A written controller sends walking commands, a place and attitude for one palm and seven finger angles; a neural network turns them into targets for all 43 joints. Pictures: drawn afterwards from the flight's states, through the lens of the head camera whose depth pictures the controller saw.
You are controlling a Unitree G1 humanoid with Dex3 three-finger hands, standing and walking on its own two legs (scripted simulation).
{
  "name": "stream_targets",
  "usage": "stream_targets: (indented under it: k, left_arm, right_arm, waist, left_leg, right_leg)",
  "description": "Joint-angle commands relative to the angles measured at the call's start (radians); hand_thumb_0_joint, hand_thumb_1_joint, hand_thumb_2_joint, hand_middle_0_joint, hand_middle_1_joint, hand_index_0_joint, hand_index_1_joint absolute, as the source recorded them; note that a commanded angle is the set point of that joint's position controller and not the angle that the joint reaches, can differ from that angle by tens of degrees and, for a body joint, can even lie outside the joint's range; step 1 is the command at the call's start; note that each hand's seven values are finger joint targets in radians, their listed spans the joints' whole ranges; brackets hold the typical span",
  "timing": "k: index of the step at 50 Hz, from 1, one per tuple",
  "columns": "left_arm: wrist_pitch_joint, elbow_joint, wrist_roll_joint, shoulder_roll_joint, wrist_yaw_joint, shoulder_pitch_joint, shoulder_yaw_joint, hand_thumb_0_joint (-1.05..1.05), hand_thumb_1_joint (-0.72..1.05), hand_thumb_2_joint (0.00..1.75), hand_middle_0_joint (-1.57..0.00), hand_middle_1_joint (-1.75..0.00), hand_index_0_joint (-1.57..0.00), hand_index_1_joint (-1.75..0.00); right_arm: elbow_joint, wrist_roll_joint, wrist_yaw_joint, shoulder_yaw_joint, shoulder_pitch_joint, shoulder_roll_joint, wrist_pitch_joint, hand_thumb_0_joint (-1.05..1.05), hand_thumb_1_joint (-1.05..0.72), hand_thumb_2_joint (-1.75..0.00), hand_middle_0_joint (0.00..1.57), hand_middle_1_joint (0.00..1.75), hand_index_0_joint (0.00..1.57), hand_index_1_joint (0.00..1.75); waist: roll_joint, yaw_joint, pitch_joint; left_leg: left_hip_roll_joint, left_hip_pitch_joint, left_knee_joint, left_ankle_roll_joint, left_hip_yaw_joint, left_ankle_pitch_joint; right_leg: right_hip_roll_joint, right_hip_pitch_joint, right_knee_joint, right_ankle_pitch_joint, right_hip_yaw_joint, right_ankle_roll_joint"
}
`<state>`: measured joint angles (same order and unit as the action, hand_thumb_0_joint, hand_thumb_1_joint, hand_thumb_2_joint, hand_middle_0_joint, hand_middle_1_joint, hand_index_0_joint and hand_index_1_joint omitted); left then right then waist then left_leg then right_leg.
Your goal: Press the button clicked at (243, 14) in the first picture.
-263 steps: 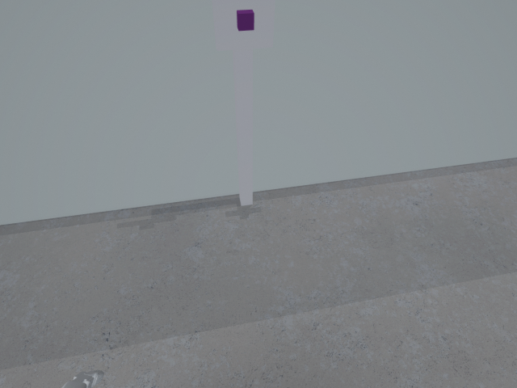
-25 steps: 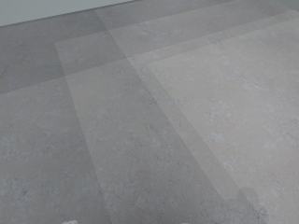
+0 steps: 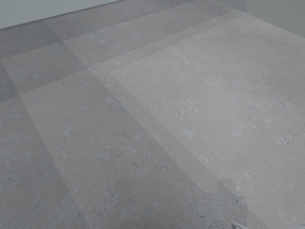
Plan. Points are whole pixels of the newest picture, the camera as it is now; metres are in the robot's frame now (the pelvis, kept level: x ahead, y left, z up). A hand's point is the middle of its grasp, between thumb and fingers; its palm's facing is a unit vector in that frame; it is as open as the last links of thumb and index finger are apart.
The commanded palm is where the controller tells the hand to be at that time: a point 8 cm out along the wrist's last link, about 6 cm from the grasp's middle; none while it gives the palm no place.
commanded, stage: walk to a spot facing it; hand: left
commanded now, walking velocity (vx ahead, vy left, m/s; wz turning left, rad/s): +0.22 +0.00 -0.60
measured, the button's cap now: out of the picture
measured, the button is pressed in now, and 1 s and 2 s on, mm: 0 0 0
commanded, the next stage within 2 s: turn to face it in 0.52 s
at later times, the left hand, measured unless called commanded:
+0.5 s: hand (125, 192) +0.25 +0.10 -0.16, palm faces -0.35 -0.91 -0.23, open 7.4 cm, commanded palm none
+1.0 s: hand (128, 185) +0.28 +0.10 -0.19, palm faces -0.25 -0.95 -0.17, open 7.4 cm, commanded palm none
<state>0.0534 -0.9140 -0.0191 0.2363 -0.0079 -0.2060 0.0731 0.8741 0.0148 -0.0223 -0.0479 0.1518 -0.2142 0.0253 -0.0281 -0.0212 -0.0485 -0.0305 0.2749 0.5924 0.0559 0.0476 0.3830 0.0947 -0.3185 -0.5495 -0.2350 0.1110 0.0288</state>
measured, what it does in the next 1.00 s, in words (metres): walks ahead, turning right: right foot, then left foot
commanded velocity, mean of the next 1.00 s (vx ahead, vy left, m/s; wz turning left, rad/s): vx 0.09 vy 0.00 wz -0.07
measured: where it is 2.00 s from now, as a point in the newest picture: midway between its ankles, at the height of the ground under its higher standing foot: outside the picture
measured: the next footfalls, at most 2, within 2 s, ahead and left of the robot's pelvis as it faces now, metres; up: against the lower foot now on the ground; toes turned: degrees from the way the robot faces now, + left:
right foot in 0.46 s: +0.08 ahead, -0.15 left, +0.00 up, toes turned -26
left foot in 0.86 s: +0.32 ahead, -0.02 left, +0.00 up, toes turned -13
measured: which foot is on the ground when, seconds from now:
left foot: down 0.00-0.46, up 0.48-0.84, down 0.86-1.00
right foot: down 0.00-0.00, up 0.02-0.44, down 0.46-0.88, up 0.90-1.00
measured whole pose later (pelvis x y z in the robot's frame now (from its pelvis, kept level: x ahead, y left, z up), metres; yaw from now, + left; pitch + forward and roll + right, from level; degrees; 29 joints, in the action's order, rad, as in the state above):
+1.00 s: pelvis +0.18 -0.06 +0.00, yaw -17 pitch -1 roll -1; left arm 0.02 -1.04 -0.01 0.19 0.02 -0.22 0.05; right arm 0.99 0.03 -0.01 -0.03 0.20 -0.15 0.01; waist -0.04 0.01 -0.07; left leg 0.00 0.37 0.59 -0.07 0.10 0.20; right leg -0.03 -0.33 -1.07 -0.53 -0.05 -0.04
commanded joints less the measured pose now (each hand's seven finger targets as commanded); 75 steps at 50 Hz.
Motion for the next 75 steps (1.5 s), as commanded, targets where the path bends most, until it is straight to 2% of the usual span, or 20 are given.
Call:
stream_targets:
  k: [1, 5, 10, 19, 21, 22, 23, 24, 27, 30, 41, 44, 45, 52, 65, 66, 67, 68, 72, 75]
  left_arm:
    - [-0.016, 0.154, 0.005, 0.093, -0.018, 0.088, 0.034, 0.0, 0.9, 0.9, -0.2, -0.3, -0.2, -0.3]
    - [-0.007, 0.076, -0.013, 0.092, -0.041, 0.027, 0.052, 0.0, 0.9, 0.9, -0.2, -0.3, -0.2, -0.3]
    - [-0.005, 0.082, -0.004, 0.046, -0.037, 0.074, 0.029, 0.0, 0.9, 0.9, -0.2, -0.3, -0.2, -0.3]
    - [-0.03, 0.101, -0.008, 0.026, -0.05, 0.182, 0.014, 0.0, 0.9, 0.9, -0.2, -0.3, -0.2, -0.3]
    - [-0.052, 0.049, -0.011, 0.061, -0.042, 0.017, 0.025, 0.0, 0.9, 0.9, -0.2, -0.3, -0.2, -0.3]
    - [-0.07, 0.002, -0.015, 0.172, -0.027, -0.138, 0.045, 0.0, 0.9, 0.9, -0.2, -0.3, -0.2, -0.3]
    - [-0.073, -0.031, 0.003, 0.289, -0.009, -0.262, 0.071, 0.0, 0.9, 0.9, -0.2, -0.3, -0.2, -0.3]
    - [-0.067, -0.041, 0.02, 0.3, 0.008, -0.276, 0.076, 0.0, 0.9, 0.9, -0.2, -0.3, -0.2, -0.3]
    - [-0.073, 0.016, 0.009, 0.168, 0.017, -0.048, 0.038, 0.0, 0.9, 0.9, -0.2, -0.3, -0.2, -0.3]
    - [-0.094, 0.024, -0.001, 0.141, 0.014, 0.016, 0.022, 0.0, 0.9, 0.9, -0.2, -0.3, -0.2, -0.3]
    - [-0.088, -0.085, 0.005, 0.087, 0.045, -0.048, -0.01, 0.0, 0.9, 0.9, -0.2, -0.3, -0.2, -0.3]
    - [-0.065, -0.065, 0.023, 0.021, 0.048, -0.146, -0.016, 0.0, 0.9, 0.9, -0.2, -0.3, -0.2, -0.3]
    - [-0.055, -0.059, 0.016, 0.037, 0.052, -0.117, -0.014, 0.0, 0.9, 0.9, -0.2, -0.3, -0.2, -0.3]
    - [-0.036, -0.027, 0.001, 0.022, 0.028, -0.033, 0.011, 0.0, 0.9, 0.9, -0.2, -0.3, -0.2, -0.3]
    - [-0.033, 0.033, 0.011, 0.053, 0.037, -0.136, 0.029, 0.0, 0.9, 0.9, -0.2, -0.3, -0.2, -0.3]
    - [-0.039, 0.03, 0.001, 0.103, 0.043, -0.179, 0.038, 0.0, 0.9, 0.9, -0.2, -0.3, -0.2, -0.3]
    - [-0.048, 0.062, -0.02, 0.218, 0.051, -0.151, 0.057, 0.0, 0.9, 0.9, -0.2, -0.3, -0.2, -0.3]
    - [-0.044, 0.098, -0.005, 0.221, 0.053, -0.038, 0.039, 0.0, 0.9, 0.9, -0.2, -0.3, -0.2, -0.3]
    - [-0.061, 0.121, -0.005, 0.104, 0.046, 0.102, 0.009, 0.0, 0.9, 0.9, -0.2, -0.3, -0.2, -0.3]
    - [-0.067, 0.091, -0.005, 0.124, 0.046, 0.001, 0.009, 0.0, 0.9, 0.9, -0.2, -0.3, -0.2, -0.3]
  right_arm:
    - [-0.047, 0.015, -0.017, -0.051, 0.175, -0.291, -0.029, 0.0, -0.9, -0.9, 0.2, 0.3, 0.2, 0.3]
    - [-0.064, 0.014, -0.018, -0.015, 0.03, -0.16, -0.045, 0.0, -0.9, -0.9, 0.2, 0.3, 0.2, 0.3]
    - [-0.005, 0.008, -0.017, -0.026, 0.172, -0.15, -0.052, 0.0, -0.9, -0.9, 0.2, 0.3, 0.2, 0.3]
    - [0.056, 0.019, 0.003, -0.053, 0.213, -0.186, -0.051, 0.0, -0.9, -0.9, 0.2, 0.3, 0.2, 0.3]
    - [0.052, 0.009, 0.009, -0.049, 0.197, -0.188, -0.053, 0.0, -0.9, -0.9, 0.2, 0.3, 0.2, 0.3]
    - [0.028, -0.006, 0.023, -0.04, 0.197, -0.146, -0.056, 0.0, -0.9, -0.9, 0.2, 0.3, 0.2, 0.3]
    - [-0.04, -0.004, 0.024, -0.016, 0.111, -0.085, -0.056, 0.0, -0.9, -0.9, 0.2, 0.3, 0.2, 0.3]
    - [-0.064, -0.004, 0.011, -0.02, 0.025, -0.12, -0.05, 0.0, -0.9, -0.9, 0.2, 0.3, 0.2, 0.3]
    - [-0.017, 0.011, 0.017, -0.028, 0.018, -0.104, -0.041, 0.0, -0.9, -0.9, 0.2, 0.3, 0.2, 0.3]
    - [0.033, 0.016, 0.023, -0.023, 0.128, -0.076, -0.024, 0.0, -0.9, -0.9, 0.2, 0.3, 0.2, 0.3]
    - [0.1, 0.005, 0.025, 0.005, 0.116, -0.045, -0.045, 0.0, -0.9, -0.9, 0.2, 0.3, 0.2, 0.3]
    - [0.11, 0.015, 0.014, -0.031, 0.257, -0.207, -0.036, 0.0, -0.9, -0.9, 0.2, 0.3, 0.2, 0.3]
    - [0.116, 0.008, 0.002, -0.027, 0.236, -0.204, -0.03, 0.0, -0.9, -0.9, 0.2, 0.3, 0.2, 0.3]
    - [0.04, 0.007, 0.008, -0.04, 0.084, -0.147, -0.027, 0.0, -0.9, -0.9, 0.2, 0.3, 0.2, 0.3]
    - [-0.035, 0.012, 0.029, -0.09, 0.014, -0.191, 0.013, 0.0, -0.9, -0.9, 0.2, 0.3, 0.2, 0.3]
    - [-0.045, 0.005, 0.033, -0.088, 0.01, -0.148, 0.019, 0.0, -0.9, -0.9, 0.2, 0.3, 0.2, 0.3]
    - [-0.07, -0.002, 0.035, -0.074, 0.033, -0.069, 0.02, 0.0, -0.9, -0.9, 0.2, 0.3, 0.2, 0.3]
    - [-0.076, 0.016, 0.035, -0.083, 0.014, -0.125, 0.017, 0.0, -0.9, -0.9, 0.2, 0.3, 0.2, 0.3]
    - [-0.02, 0.013, 0.055, -0.075, 0.082, -0.1, 0.035, 0.0, -0.9, -0.9, 0.2, 0.3, 0.2, 0.3]
    - [-0.027, 0.01, 0.054, -0.063, 0.031, -0.097, 0.035, 0.0, -0.9, -0.9, 0.2, 0.3, 0.2, 0.3]
  waist:
    - [0.335, 0.083, 0.019]
    - [0.145, 0.005, -0.044]
    - [0.18, 0.051, 0.021]
    - [0.234, 0.082, 0.016]
    - [0.135, -0.014, 0.108]
    - [-0.078, -0.083, 0.212]
    - [-0.307, -0.134, 0.251]
    - [-0.239, -0.143, 0.23]
    - [-0.034, -0.026, 0.033]
    - [-0.082, 0.046, 0.021]
    - [-0.063, 0.041, 0.022]
    - [0.382, 0.059, 0.148]
    - [0.37, 0.065, 0.18]
    - [0.115, 0.033, 0.116]
    - [0.188, -0.013, 0.117]
    - [0.07, -0.034, 0.104]
    - [-0.255, -0.032, 0.071]
    - [-0.23, -0.007, 0.025]
    - [-0.095, 0.083, -0.04]
    - [-0.116, 0.029, 0.014]
  left_leg:
    - [-0.484, -0.205, -0.472, -0.178, -0.484, 0.342]
    - [-0.295, -0.069, -0.41, -0.12, -0.14, -0.012]
    - [-0.288, -0.259, -0.274, -0.153, 0.027, -0.593]
    - [-0.361, -0.227, -0.209, -0.141, 0.116, -0.403]
    - [-0.306, -0.143, 0.063, -0.077, 0.204, -0.513]
    - [-0.253, 0.129, 0.33, -0.025, 0.257, -0.372]
    - [-0.102, 0.44, 0.59, 0.032, 0.192, 0.252]
    - [-0.118, 0.481, 0.683, 0.016, 0.036, 0.25]
    - [-0.17, 0.4, 0.634, 0.021, -0.014, 0.031]
    - [-0.141, 0.296, 0.512, 0.041, 0.024, -0.05]
    - [-0.033, 0.015, -0.022, -0.021, 0.056, -0.301]
    - [-0.369, -0.239, -0.188, -0.242, -0.394, -0.95]
    - [-0.372, -0.204, -0.256, -0.272, -0.453, -0.734]
    - [-0.219, -0.032, -0.331, -0.219, -0.297, -0.253]
    - [-0.101, 0.175, -0.278, -0.153, -0.395, -0.056]
    - [-0.025, 0.302, -0.137, -0.098, -0.331, 0.022]
    - [0.117, 0.48, 0.186, -0.011, -0.117, 0.117]
    - [0.061, 0.415, 0.401, -0.02, -0.114, 0.137]
    - [0.004, 0.345, 0.64, 0.001, -0.065, -0.047]
    - [-0.01, 0.347, 0.563, 0.027, -0.029, -0.029]
  right_leg:
    - [-0.036, -0.389, -0.386, -0.338, -0.056, -0.045]
    - [-0.109, -0.299, -0.62, -0.117, -0.084, -0.078]
    - [-0.136, -0.308, -0.531, -0.123, -0.143, -0.108]
    - [-0.128, -0.119, -0.145, -0.18, -0.251, -0.055]
    - [-0.078, 0.177, 0.076, -0.038, -0.287, -0.013]
    - [-0.246, 0.516, 0.145, -0.012, -0.075, 0.063]
    - [-0.501, 0.665, 0.171, 0.293, 0.334, 0.175]
    - [-0.533, 0.575, 0.201, 0.338, 0.374, 0.224]
    - [-0.408, 0.253, 0.257, 0.156, 0.166, 0.176]
    - [-0.333, 0.13, 0.275, 0.276, 0.02, 0.14]
    - [-0.303, 0.209, 0.097, 0.498, -0.154, 0.047]
    - [-0.114, -0.042, -0.446, -0.402, -0.23, -0.074]
    - [-0.115, -0.072, -0.57, -0.446, -0.133, -0.068]
    - [-0.174, -0.132, -0.507, -0.194, -0.117, -0.085]
    - [-0.1, 0.199, 0.045, -0.086, -0.161, -0.062]
    - [-0.201, 0.308, 0.221, -0.129, -0.067, -0.027]
    - [-0.514, 0.317, 0.403, -0.345, 0.292, 0.081]
    - [-0.609, 0.092, 0.419, -0.323, 0.276, 0.117]
    - [-0.405, 0.012, 0.287, 0.049, -0.065, 0.055]
    - [-0.422, 0.167, 0.231, 0.232, -0.126, 0.074]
